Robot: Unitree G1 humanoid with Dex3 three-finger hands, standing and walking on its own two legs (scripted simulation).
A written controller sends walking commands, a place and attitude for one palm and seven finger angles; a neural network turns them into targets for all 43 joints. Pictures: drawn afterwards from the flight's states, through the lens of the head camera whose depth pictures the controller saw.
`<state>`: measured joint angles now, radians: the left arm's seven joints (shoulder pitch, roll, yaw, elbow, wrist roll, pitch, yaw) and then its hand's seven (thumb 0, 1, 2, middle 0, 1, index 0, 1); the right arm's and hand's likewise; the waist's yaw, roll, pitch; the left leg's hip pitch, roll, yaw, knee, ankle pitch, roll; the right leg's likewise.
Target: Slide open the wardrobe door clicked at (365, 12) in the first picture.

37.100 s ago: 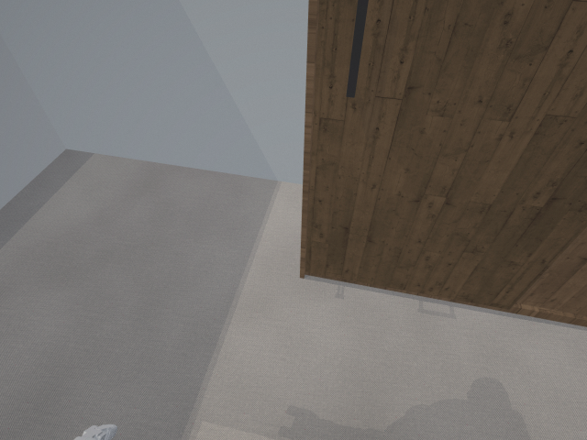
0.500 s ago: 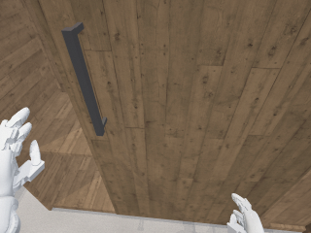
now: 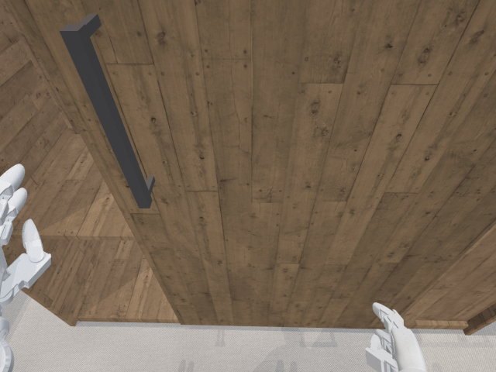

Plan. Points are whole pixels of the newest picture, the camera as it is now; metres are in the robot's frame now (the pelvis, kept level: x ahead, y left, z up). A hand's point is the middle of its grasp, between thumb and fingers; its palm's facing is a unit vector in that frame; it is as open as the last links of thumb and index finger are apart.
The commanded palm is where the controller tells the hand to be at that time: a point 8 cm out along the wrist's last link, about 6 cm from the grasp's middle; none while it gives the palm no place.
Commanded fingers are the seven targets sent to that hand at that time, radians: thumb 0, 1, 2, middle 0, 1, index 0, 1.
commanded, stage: step back with the hand held close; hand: left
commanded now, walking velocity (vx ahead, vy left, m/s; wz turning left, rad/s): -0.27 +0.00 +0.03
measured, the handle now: (123, 129) +0.37 +0.22 +0.22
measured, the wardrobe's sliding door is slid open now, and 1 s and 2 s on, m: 0.43 0.43 0.43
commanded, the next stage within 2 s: stop stepping back and stand still in 0.82 s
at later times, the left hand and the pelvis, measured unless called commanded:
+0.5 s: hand out of the picture +0.11 +0.29 +0.16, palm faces +0.48 -0.77 -0.42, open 7.4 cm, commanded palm +0.05 +0.32 +0.17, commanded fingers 0.00 0.90 0.90 -0.20 -0.30 -0.20 -0.30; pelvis -0.08 +0.02 -0.02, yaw +2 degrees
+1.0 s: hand out of the picture +0.02 +0.32 +0.15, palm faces +0.49 -0.78 -0.39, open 7.4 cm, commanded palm -0.05 +0.35 +0.17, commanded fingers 0.00 0.90 0.90 -0.20 -0.30 -0.20 -0.30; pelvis -0.18 +0.04 -0.02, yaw +4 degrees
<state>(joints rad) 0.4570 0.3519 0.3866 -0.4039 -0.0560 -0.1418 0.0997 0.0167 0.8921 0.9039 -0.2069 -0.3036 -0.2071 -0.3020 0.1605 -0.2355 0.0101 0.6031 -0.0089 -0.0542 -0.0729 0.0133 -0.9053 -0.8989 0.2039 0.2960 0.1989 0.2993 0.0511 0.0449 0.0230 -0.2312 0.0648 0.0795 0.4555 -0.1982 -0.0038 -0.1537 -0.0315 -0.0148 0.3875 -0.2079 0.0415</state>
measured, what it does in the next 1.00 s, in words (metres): walks backwards: right foot, then left foot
